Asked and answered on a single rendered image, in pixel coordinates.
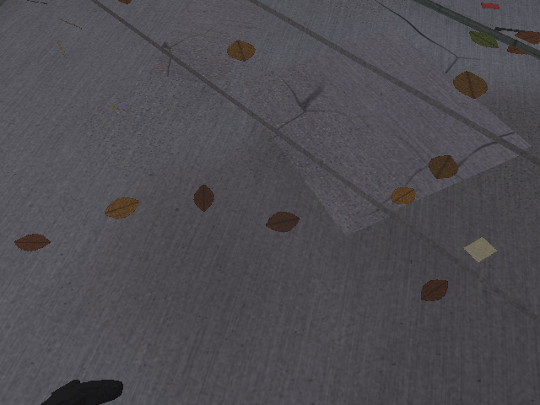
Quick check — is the left robot hand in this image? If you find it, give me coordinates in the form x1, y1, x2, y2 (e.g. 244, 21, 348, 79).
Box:
41, 380, 123, 405

